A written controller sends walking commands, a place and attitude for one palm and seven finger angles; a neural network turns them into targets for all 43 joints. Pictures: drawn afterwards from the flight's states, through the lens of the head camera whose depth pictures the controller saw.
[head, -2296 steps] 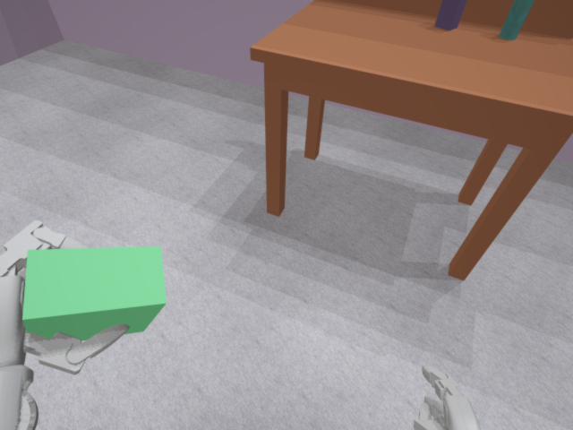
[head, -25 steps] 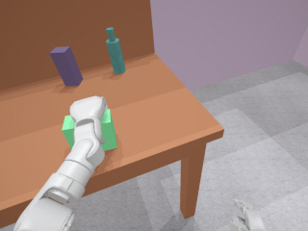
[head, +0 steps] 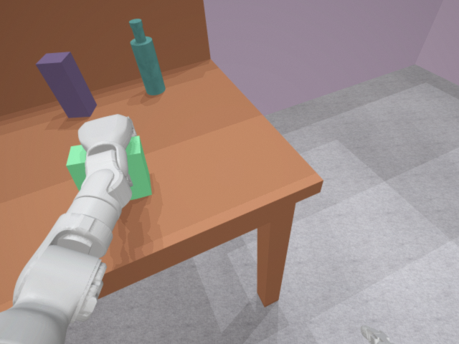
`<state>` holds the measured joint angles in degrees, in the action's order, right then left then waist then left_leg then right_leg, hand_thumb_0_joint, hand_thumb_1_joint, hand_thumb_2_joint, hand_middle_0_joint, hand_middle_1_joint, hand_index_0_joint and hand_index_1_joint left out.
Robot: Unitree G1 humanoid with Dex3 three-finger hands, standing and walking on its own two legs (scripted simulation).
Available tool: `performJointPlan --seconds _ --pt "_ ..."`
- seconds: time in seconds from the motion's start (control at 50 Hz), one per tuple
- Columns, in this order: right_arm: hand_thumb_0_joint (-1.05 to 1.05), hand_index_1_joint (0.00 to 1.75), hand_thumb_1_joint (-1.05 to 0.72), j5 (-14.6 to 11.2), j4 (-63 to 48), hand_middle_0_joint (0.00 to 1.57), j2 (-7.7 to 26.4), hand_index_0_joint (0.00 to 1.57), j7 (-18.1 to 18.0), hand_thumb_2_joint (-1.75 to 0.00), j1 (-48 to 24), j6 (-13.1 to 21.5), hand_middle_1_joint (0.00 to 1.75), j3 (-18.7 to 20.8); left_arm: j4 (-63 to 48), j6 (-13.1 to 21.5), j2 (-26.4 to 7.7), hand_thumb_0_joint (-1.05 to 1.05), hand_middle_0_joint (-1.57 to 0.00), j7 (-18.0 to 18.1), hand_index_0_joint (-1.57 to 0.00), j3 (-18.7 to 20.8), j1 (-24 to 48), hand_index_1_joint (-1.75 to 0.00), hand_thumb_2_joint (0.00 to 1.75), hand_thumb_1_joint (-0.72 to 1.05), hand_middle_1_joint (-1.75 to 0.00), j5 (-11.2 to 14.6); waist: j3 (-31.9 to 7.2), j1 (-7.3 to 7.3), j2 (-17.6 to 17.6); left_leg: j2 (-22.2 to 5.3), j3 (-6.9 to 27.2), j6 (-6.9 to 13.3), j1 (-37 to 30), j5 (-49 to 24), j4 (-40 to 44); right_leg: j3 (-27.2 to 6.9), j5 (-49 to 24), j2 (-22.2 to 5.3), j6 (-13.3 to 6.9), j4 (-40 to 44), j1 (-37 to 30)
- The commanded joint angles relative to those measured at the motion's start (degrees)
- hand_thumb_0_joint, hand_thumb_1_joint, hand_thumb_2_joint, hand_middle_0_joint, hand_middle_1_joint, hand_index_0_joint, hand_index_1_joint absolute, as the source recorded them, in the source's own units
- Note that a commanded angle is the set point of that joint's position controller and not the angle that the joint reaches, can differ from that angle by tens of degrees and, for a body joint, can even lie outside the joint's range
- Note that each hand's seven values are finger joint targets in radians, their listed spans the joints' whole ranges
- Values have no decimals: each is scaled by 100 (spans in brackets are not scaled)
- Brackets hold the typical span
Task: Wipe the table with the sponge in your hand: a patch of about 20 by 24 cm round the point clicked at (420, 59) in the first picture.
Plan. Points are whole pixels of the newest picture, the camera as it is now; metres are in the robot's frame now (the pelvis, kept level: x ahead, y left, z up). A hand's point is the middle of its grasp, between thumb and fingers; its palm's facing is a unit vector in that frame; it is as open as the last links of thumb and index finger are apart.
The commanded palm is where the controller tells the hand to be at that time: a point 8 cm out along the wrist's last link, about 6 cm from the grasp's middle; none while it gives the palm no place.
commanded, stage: wipe forward along the third lane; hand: left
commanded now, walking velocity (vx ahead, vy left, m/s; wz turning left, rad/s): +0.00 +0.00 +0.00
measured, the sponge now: (116, 178) +0.42 +0.25 +0.07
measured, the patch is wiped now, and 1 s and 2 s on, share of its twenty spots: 0.90 1.00 1.00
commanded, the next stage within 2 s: wipe back along the third lane in 0.66 s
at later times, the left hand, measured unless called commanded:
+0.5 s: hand (112, 142) +0.47 +0.25 +0.11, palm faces -0.05 -0.02 -1.00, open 10.3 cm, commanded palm +0.46 +0.26 +0.14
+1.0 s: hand (109, 138) +0.49 +0.27 +0.11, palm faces -0.03 -0.01 -1.00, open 10.3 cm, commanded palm +0.45 +0.26 +0.14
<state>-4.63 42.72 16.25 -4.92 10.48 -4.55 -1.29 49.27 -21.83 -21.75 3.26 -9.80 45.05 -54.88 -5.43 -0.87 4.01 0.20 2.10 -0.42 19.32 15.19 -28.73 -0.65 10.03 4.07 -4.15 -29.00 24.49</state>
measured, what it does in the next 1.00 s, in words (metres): stands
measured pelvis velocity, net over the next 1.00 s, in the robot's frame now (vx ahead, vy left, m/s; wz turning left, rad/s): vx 0.03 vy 0.04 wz -0.02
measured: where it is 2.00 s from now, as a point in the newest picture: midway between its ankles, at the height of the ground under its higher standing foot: outside the picture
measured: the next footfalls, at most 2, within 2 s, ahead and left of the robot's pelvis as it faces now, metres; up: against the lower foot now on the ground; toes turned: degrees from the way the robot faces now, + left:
none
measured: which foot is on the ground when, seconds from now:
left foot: down 0.00-1.00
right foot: down 0.00-1.00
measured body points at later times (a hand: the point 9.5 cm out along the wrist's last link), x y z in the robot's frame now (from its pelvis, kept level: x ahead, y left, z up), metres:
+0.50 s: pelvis +0.02 +0.02 +0.00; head +0.05 +0.00 +0.45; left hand +0.47 +0.25 +0.17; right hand +0.13 -0.23 -0.13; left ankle -0.01 +0.14 -0.73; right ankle +0.05 -0.07 -0.73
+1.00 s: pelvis +0.03 +0.04 +0.00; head +0.06 +0.02 +0.45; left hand +0.49 +0.26 +0.17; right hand +0.09 -0.23 -0.14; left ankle -0.01 +0.14 -0.73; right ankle +0.05 -0.07 -0.73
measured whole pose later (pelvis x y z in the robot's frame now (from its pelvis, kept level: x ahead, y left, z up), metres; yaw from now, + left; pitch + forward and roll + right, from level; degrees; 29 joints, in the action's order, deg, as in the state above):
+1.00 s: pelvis +0.03 +0.04 +0.00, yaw -1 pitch +11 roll +0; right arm -3.9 43.9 15.7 -2.7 16.3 -6.2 -0.2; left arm 58.7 -19.4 -23.3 8.0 -8.1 51.3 -56.6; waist -8.0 -2.6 3.6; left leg 1.3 0.8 1.4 22.4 17.0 -28.7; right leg -2.2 10.7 3.0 -1.5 -26.8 26.6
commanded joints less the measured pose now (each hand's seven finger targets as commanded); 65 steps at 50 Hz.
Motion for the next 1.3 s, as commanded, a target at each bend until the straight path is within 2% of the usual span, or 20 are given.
performJointPlan --seconds 0.0,0.06,0.12,0.16,0.24,0.4,0.42,0.52,0.56,0.62,0.66,0.74,0.76,0.84,0.96,1.06,1.12,1.16,1.22,1.28 --pt "0 30 -90 40 -758 20 657 20 -34 -90 -422 251 30 190 83 -26 -1464 0 -120 205 -120 244 1615 -160 130 10 -160 -354 -919 -6 -1092 181 -328 273 712 172 384 -490 931 -448 304 855 -1286" --pt "0 30 -90 54 -747 20 697 20 -11 -90 -362 220 30 208 120 47 -1713 0 -120 198 -120 469 1571 -160 130 10 -160 -404 -1173 57 -931 180 -305 267 678 -90 386 -473 402 -421 263 747 -1442" --pt "0 30 -90 39 -765 20 676 20 13 -90 -298 199 30 193 162 83 -1448 0 -120 191 -120 235 1625 -160 130 10 -160 -378 -1075 -39 -1008 167 -348 283 686 -163 384 -389 67 -426 300 721 -1449" --pt "0 30 -90 48 -723 20 711 20 8 -90 -257 191 30 203 232 102 -1681 0 -120 192 -120 432 1734 -160 130 10 -160 -411 -1097 -10 -928 157 -306 281 663 -227 435 -348 4 -400 268 708 -1410" --pt "0 30 -90 46 -701 20 699 20 35 -90 -143 169 30 212 300 122 -1378 0 -120 215 -120 185 1858 -160 130 10 -160 -471 -1025 -140 -924 154 -333 298 562 -347 408 -249 -264 -374 273 673 -1267" --pt "0 30 -90 73 -678 20 688 20 76 -90 -62 100 30 237 387 150 -1291 0 -120 341 -120 254 1855 -160 130 10 -160 -459 -1325 -81 -805 153 -310 285 415 -773 390 -106 -876 -344 215 502 -1348" --pt "0 30 -90 69 -683 20 674 20 82 -90 -69 100 30 240 398 136 -1110 0 -120 343 -120 124 1891 -160 130 10 -160 -436 -1275 -135 -882 152 -314 291 396 -716 386 -86 -813 -338 230 531 -1274" --pt "0 30 -90 71 -614 20 706 20 87 -90 -44 80 30 231 619 52 -1233 0 -120 413 -120 172 2255 -160 130 10 -160 -446 -1113 -221 -917 130 -265 288 400 -587 427 -33 -528 -317 232 563 -1018" --pt "0 30 -90 97 -559 20 742 20 68 -90 2 86 30 230 717 59 -1561 0 -120 441 -120 424 2398 -160 130 10 -160 -492 -1243 -170 -879 125 -218 279 436 -674 439 -41 -551 -310 195 535 -1048" --pt "0 30 -90 102 -521 20 719 20 87 -90 104 78 30 224 920 13 -1350 0 -120 460 -120 173 2673 -160 130 10 -160 -572 -1121 -332 -791 117 -224 274 431 -627 383 2 -488 -299 204 492 -845" --pt "0 30 -90 112 -511 20 730 20 99 -90 117 81 30 236 995 21 -1448 0 -120 443 -120 293 2684 -160 130 10 -160 -607 -1256 -262 -623 100 -179 257 389 -733 390 16 -515 -280 157 462 -808" --pt "0 30 -90 122 -477 20 748 20 96 -90 290 95 30 239 1187 33 -1563 0 -120 430 -120 243 3051 -160 130 10 -160 -631 -1299 -423 -730 101 -190 278 491 -521 331 -3 -345 -279 209 463 -769" --pt "0 30 -90 120 -497 20 748 20 100 -90 274 107 30 247 1163 75 -1591 0 -120 405 -120 333 2915 -160 130 10 -160 -611 -1445 -321 -666 95 -142 268 478 -635 356 -1 -420 -269 171 451 -834" --pt "0 30 -90 135 -600 20 670 20 156 -90 301 104 30 299 951 207 -892 0 -120 355 -120 18 2309 -160 130 10 -160 -489 -1741 -219 -650 57 -219 269 222 -911 275 50 -769 -248 172 387 -984" --pt "0 30 -90 83 -689 20 661 20 201 -90 59 73 30 307 536 256 -827 0 -120 417 -120 248 1526 -160 130 10 -160 -139 -1559 46 -826 69 -234 284 313 -993 425 17 -1004 -277 146 498 -1361" --pt "0 30 -90 13 -771 20 645 20 262 -90 -322 3 30 280 16 -100 -464 0 -120 429 -120 39 872 -160 130 10 -160 -28 -1241 176 -671 74 -245 291 106 -1145 547 67 -1036 -255 95 581 -1390" --pt "0 30 -90 -20 -804 20 623 20 297 -90 -500 -60 30 274 -296 -426 -159 0 -120 385 -120 -261 828 -160 130 10 -160 18 -1118 119 -704 75 -263 288 -81 -1152 550 122 -991 -244 105 581 -1344" --pt "0 30 -90 -18 -869 20 646 20 284 -90 -684 -89 30 263 -588 -600 -379 0 -120 340 -120 -16 605 -160 130 10 -160 83 -1409 276 -787 72 -242 285 -182 -1467 558 92 -1351 -257 74 537 -1626" --pt "0 30 -90 -40 -1018 20 588 20 331 -90 -926 -178 30 247 -1117 -870 260 0 -120 209 -120 -522 232 -160 130 10 -160 145 -1367 228 -818 70 -271 267 -405 -1760 486 181 -1711 -264 79 451 -1659" --pt "0 30 -90 -40 -1099 20 592 20 349 -90 -1127 -244 30 220 -1530 -1104 350 0 -120 87 -120 -594 57 -160 130 10 -160 182 -1352 243 -865 40 -233 272 -600 -2039 444 213 -1925 -263 61 391 -1678"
